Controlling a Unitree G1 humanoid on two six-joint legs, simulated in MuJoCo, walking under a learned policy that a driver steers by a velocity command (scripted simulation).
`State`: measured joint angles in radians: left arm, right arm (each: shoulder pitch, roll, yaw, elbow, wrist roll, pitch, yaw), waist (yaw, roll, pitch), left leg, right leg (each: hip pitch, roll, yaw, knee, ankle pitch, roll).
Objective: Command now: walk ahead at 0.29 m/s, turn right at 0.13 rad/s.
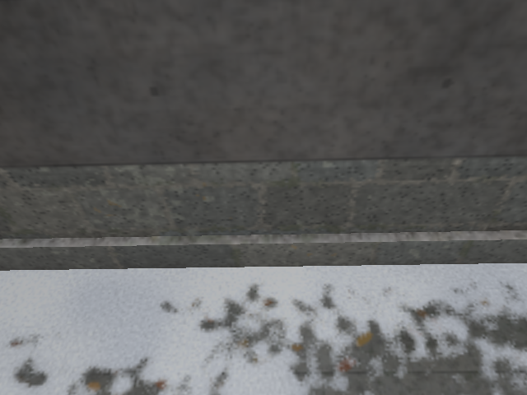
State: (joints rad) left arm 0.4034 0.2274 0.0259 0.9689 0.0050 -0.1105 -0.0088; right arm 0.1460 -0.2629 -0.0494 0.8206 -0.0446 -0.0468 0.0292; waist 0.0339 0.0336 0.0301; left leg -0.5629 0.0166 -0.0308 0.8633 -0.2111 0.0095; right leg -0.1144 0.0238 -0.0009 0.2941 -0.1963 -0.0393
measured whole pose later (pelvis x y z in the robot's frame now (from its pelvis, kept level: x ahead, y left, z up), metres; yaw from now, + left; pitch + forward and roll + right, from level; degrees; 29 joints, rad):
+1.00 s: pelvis +0.05 +0.02 +0.00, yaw -33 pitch +1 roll +2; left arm 0.22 0.32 0.07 0.77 0.02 0.04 0.01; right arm 0.14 -0.32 -0.05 0.80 -0.01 0.04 -0.03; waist 0.03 0.00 0.06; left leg -0.41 -0.01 -0.06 0.80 -0.36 -0.04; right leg -0.27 0.11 0.17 0.40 -0.13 -0.07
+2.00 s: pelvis +0.01 +0.05 -0.01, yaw -69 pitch +1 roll +1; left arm 0.26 0.32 0.07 0.74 0.02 0.06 -0.02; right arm 0.16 -0.31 -0.04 0.71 -0.01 0.05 -0.02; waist 0.03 -0.01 0.06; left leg -0.34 -0.05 -0.06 0.71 -0.43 0.00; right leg -0.25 0.15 0.25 0.46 -0.20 -0.06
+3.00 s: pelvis -0.01 -0.39 -0.01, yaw -104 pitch +2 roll -1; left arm 0.45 0.28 0.05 0.85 0.01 -0.05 0.01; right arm 0.05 -0.27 -0.02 0.68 -0.04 -0.02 0.04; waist 0.08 0.04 0.04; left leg -0.67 0.07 0.00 0.69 -0.01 -0.02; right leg 0.04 0.16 0.19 0.25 -0.30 -0.14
